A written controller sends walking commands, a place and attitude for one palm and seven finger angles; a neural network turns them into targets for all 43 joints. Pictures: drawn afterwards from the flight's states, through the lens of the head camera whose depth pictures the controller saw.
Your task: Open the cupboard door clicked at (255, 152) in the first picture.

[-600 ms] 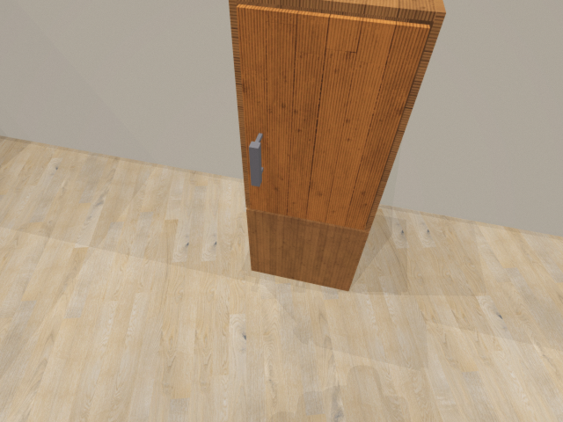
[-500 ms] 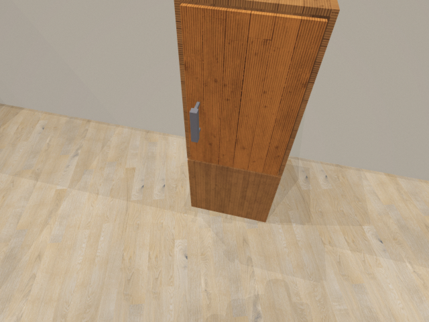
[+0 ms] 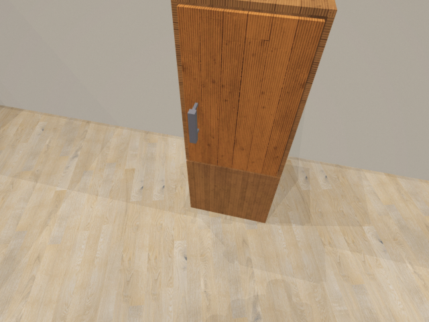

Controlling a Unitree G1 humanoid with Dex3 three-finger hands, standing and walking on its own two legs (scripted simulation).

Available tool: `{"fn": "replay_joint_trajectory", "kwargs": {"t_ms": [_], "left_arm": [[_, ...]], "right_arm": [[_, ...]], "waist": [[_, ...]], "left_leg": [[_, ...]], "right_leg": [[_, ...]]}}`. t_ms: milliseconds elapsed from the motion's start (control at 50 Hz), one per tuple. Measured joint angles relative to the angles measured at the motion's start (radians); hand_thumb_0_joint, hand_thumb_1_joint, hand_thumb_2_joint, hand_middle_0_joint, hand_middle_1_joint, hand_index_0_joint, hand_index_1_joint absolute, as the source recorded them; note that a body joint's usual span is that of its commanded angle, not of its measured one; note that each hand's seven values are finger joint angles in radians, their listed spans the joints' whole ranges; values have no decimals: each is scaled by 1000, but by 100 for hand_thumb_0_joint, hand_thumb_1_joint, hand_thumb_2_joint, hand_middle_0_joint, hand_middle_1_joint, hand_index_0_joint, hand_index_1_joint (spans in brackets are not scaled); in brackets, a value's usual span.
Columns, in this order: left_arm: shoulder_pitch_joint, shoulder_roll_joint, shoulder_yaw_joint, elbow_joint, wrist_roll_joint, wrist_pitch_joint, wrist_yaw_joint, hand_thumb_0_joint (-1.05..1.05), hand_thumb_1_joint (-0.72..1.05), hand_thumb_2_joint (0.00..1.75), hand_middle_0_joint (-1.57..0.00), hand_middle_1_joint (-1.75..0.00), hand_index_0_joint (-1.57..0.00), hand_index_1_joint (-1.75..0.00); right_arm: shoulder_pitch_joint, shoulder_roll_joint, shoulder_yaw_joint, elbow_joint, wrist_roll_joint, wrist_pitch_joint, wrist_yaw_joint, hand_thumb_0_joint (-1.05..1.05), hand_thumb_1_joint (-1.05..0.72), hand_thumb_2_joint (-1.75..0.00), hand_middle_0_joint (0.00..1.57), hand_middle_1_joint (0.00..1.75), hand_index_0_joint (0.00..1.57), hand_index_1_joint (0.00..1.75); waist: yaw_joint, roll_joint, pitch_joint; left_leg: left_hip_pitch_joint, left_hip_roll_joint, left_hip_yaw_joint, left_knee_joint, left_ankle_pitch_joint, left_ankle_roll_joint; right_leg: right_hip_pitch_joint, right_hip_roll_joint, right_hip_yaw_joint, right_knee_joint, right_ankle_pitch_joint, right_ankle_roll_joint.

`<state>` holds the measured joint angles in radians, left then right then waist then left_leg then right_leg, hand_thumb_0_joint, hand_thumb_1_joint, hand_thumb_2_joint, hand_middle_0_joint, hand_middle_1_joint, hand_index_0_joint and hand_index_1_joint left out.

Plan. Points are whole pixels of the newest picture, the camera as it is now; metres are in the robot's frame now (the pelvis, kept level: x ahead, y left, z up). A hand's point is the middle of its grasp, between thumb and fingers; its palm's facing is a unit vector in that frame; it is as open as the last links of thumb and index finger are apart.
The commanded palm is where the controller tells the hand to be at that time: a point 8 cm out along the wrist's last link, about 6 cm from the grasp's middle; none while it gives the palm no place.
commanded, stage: look at it before walking up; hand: left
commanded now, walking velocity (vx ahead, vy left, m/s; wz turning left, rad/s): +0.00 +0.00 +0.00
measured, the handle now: (194, 122) +0.75 +0.11 -0.11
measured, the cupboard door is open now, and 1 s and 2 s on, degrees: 0 0 0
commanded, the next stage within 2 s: turn to face it in 0.24 s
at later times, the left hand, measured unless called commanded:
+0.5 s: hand out of the picture -0.04 +0.14 -0.18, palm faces +0.05 -0.99 -0.16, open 7.4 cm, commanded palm none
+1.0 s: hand out of the picture +0.03 +0.17 -0.18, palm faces -0.04 -0.98 -0.20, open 7.4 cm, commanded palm none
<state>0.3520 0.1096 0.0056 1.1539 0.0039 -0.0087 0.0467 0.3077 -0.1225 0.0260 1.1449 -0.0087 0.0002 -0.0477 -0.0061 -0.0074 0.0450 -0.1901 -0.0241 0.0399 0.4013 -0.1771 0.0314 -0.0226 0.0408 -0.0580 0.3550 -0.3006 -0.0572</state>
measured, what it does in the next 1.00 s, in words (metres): stands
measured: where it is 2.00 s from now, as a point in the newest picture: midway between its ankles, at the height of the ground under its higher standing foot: outside the picture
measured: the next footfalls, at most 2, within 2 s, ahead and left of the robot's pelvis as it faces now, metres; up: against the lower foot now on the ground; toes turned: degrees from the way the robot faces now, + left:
right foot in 1.48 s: +0.23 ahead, -0.13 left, +0.00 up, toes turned -13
left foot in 1.68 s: +0.19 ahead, +0.09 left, +0.00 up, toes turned -8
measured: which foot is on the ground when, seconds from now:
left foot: down 0.00-1.00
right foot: down 0.00-1.00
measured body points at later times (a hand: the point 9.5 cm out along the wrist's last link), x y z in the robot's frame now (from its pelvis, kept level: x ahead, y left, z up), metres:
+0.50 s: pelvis +0.00 -0.01 +0.00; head +0.02 -0.01 +0.45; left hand -0.05 +0.19 -0.16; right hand -0.02 -0.22 -0.16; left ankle +0.03 +0.10 -0.74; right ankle -0.06 -0.08 -0.74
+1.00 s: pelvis +0.01 +0.00 -0.01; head +0.02 -0.01 +0.44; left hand +0.03 +0.23 -0.17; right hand -0.03 -0.23 -0.17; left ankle +0.03 +0.10 -0.74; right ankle -0.06 -0.08 -0.74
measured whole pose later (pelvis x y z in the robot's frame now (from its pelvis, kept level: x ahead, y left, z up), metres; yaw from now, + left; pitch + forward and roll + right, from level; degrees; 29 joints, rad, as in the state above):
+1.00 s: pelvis +0.01 +0.00 -0.01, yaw -5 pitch -1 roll +0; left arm 0.28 0.15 0.05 1.08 0.02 0.01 0.03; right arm 0.30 -0.17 -0.02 1.09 -0.02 0.02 -0.04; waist -0.02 0.02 0.05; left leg -0.25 0.04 0.11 0.56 -0.29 0.02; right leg -0.10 0.09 0.02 0.48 -0.36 -0.07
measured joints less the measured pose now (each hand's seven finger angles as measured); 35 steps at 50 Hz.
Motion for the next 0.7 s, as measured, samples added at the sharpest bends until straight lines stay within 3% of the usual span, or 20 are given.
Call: {"fn": "replay_joint_trajectory", "kwargs": {"t_ms": [400, 700], "left_arm": [[7, -6, -1, 2, 0, 0, 1, 0, 90, 90, -20, -30, -20, -30], [-9, 1, 33, -22, 9, 30, -7, 0, 90, 90, -20, -30, -20, -30]], "right_arm": [[-3, 2, 0, 2, 0, 2, -1, 0, -91, -90, 20, 30, 20, 30], [-30, -12, -29, -25, -3, 23, -12, 0, -91, -90, 20, 30, 20, 30]], "waist": [[3, -2, 4], [4, 8, 20]], "left_leg": [[1, 8, -3, 6, -7, -10], [-46, 54, 48, 104, -65, -19]], "right_leg": [[5, 9, -1, -3, -2, -9], [-57, 41, 53, 82, -31, -19]]}}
